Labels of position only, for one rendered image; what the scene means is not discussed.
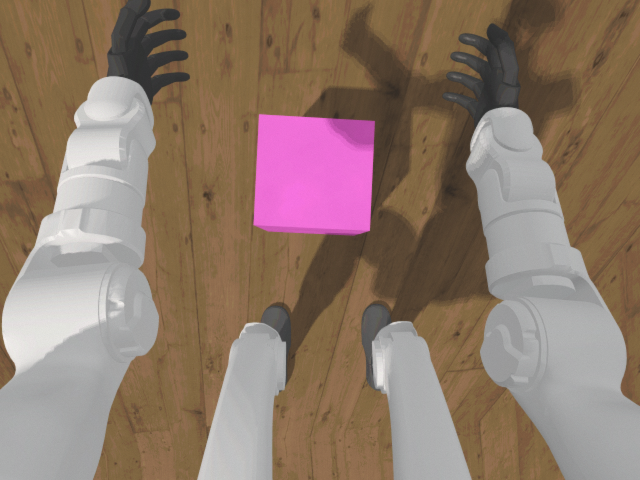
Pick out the carton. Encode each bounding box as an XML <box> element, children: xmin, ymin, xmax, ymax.
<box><xmin>254</xmin><ymin>114</ymin><xmax>375</xmax><ymax>236</ymax></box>

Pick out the robot right hand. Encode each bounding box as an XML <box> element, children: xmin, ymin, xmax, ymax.
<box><xmin>442</xmin><ymin>23</ymin><xmax>521</xmax><ymax>129</ymax></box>

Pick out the robot left hand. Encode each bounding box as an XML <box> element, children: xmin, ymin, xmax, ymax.
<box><xmin>107</xmin><ymin>0</ymin><xmax>190</xmax><ymax>105</ymax></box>

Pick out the robot right upper arm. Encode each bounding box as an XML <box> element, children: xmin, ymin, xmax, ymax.
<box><xmin>480</xmin><ymin>296</ymin><xmax>640</xmax><ymax>480</ymax></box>

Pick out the robot left thigh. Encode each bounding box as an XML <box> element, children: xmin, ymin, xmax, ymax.
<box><xmin>197</xmin><ymin>333</ymin><xmax>286</xmax><ymax>480</ymax></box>

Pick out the robot right thigh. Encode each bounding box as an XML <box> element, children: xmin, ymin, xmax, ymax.
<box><xmin>372</xmin><ymin>332</ymin><xmax>472</xmax><ymax>480</ymax></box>

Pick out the robot right forearm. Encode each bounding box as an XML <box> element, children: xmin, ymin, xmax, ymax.
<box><xmin>466</xmin><ymin>107</ymin><xmax>627</xmax><ymax>373</ymax></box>

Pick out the robot left forearm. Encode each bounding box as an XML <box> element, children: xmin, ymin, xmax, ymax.
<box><xmin>2</xmin><ymin>76</ymin><xmax>156</xmax><ymax>362</ymax></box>

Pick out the robot left upper arm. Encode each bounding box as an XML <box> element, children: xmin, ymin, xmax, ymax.
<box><xmin>0</xmin><ymin>262</ymin><xmax>159</xmax><ymax>480</ymax></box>

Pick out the robot thigh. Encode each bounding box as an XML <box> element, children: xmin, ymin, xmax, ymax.
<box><xmin>372</xmin><ymin>332</ymin><xmax>472</xmax><ymax>480</ymax></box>
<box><xmin>197</xmin><ymin>333</ymin><xmax>286</xmax><ymax>480</ymax></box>

